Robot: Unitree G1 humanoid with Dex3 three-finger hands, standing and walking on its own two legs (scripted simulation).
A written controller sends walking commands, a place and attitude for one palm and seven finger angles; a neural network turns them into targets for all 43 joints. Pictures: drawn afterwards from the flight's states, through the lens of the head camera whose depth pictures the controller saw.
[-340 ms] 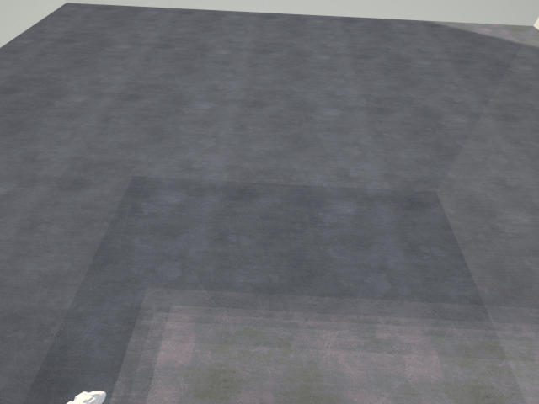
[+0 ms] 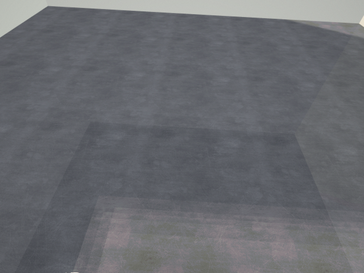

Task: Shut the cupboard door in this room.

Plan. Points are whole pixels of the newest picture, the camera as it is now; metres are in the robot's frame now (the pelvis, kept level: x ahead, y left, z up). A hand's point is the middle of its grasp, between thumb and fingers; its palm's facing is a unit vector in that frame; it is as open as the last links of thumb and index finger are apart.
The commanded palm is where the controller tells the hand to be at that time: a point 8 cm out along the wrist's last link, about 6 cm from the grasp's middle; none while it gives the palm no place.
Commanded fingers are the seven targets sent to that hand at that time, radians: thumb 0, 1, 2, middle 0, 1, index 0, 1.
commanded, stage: stand and wait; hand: left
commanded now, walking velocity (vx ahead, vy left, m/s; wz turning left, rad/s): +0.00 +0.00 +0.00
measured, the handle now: out of the picture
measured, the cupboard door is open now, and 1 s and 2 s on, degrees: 85 85 85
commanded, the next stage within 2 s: turn or walk to find it in 0.56 s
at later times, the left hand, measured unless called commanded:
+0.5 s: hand out of the picture +0.06 +0.24 -0.15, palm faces -0.03 -0.94 -0.34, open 7.4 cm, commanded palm none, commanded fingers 0.00 0.90 0.90 -0.20 -0.30 -0.20 -0.30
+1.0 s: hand out of the picture +0.02 +0.21 -0.19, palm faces +0.09 -0.97 -0.24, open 7.4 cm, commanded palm none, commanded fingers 0.00 0.90 0.90 -0.20 -0.30 -0.20 -0.30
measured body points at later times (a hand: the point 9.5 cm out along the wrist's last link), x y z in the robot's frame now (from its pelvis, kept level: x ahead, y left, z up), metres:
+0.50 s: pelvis -0.01 -0.01 +0.00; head -0.01 -0.01 +0.45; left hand +0.06 +0.29 -0.13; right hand +0.06 -0.31 -0.13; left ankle -0.01 +0.11 -0.74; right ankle +0.00 -0.13 -0.74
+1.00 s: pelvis -0.03 +0.00 -0.01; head +0.00 +0.02 +0.44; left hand +0.02 +0.26 -0.17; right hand +0.05 -0.24 -0.15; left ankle -0.01 +0.11 -0.74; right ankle -0.02 -0.13 -0.72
